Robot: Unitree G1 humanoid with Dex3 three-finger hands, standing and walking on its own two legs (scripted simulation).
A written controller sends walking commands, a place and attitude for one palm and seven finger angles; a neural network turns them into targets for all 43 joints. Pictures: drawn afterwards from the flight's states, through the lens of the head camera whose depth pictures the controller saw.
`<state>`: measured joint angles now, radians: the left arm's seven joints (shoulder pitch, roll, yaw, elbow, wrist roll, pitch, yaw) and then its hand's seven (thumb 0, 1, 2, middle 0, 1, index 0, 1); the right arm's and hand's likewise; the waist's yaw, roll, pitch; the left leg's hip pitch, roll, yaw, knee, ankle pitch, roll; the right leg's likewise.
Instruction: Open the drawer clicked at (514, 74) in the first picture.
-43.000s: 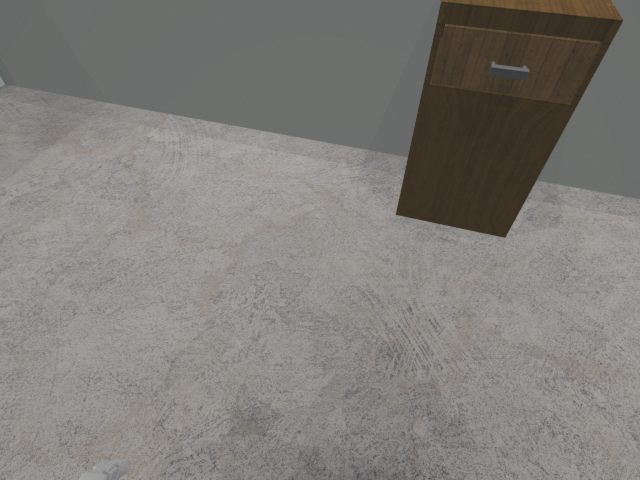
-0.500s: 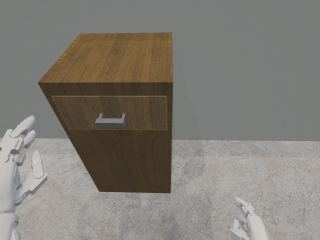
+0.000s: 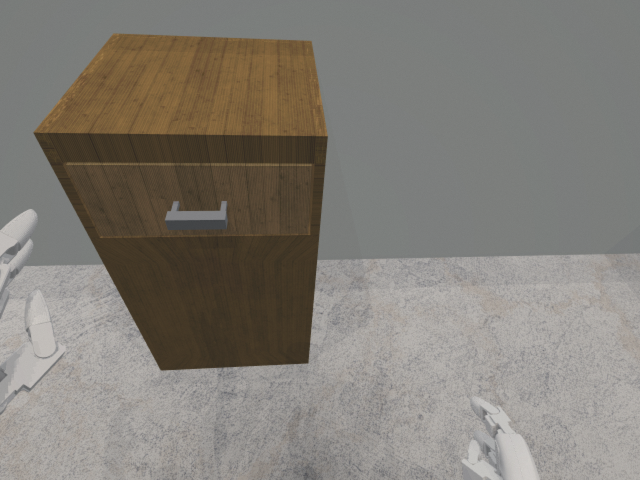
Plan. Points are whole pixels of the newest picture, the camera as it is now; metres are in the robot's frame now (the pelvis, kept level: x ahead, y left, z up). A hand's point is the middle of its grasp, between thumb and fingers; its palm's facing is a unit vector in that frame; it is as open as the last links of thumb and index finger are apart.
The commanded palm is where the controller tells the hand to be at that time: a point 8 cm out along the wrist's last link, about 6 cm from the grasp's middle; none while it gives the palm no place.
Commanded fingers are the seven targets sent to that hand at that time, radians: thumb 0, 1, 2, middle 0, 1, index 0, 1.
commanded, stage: step back with the hand held close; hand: left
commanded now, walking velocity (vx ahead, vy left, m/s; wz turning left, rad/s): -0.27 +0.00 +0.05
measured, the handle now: (198, 212) +0.58 +0.25 -0.04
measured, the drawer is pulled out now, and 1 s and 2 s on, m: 0.00 0.00 0.00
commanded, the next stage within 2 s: stop stepping back and stand still in 0.74 s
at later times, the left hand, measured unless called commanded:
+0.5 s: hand (48, 442) +0.12 +0.21 +0.17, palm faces +0.40 -0.82 -0.41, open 7.4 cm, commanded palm +0.06 +0.25 +0.19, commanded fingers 0.00 0.90 0.90 -0.20 -0.30 -0.20 -0.30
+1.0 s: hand out of the picture +0.00 +0.21 +0.18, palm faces +0.36 -0.81 -0.46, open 7.4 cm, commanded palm -0.05 +0.25 +0.19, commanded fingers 0.00 0.90 0.90 -0.20 -0.30 -0.20 -0.30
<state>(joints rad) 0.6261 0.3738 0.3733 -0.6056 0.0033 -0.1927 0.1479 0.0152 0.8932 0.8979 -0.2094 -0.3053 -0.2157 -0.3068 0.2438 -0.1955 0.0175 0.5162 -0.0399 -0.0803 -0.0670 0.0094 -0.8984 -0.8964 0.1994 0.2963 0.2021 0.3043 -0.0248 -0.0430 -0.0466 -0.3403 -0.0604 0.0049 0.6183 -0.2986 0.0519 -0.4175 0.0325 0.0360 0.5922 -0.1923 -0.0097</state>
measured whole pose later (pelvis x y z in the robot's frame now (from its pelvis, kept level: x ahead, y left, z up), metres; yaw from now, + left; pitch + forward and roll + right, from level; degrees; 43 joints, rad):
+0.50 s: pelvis -0.07 -0.03 +0.00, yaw -1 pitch +2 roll -1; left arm 0.61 0.34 0.36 -0.57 -0.03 -0.20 0.16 0.02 0.89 0.90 -0.21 -0.30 -0.21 -0.31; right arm 0.25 -0.19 0.02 0.64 -0.03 -0.14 -0.06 0.01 -0.90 -0.90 0.20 0.30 0.20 0.30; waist -0.01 0.02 -0.06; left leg -0.47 0.04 0.01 0.61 -0.21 0.00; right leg -0.30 0.08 -0.01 0.57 -0.31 -0.04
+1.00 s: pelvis -0.18 -0.03 +0.01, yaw +0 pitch +3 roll +0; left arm 0.67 0.39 0.40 -0.65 -0.03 -0.23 0.13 0.02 0.89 0.90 -0.21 -0.31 -0.22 -0.31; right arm 0.23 -0.17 0.03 0.58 0.00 -0.14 -0.05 0.01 -0.90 -0.90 0.20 0.30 0.20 0.30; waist 0.01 -0.05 -0.03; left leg -0.37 0.03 0.01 0.57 -0.25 -0.02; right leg -0.31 0.04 -0.03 0.54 -0.27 -0.01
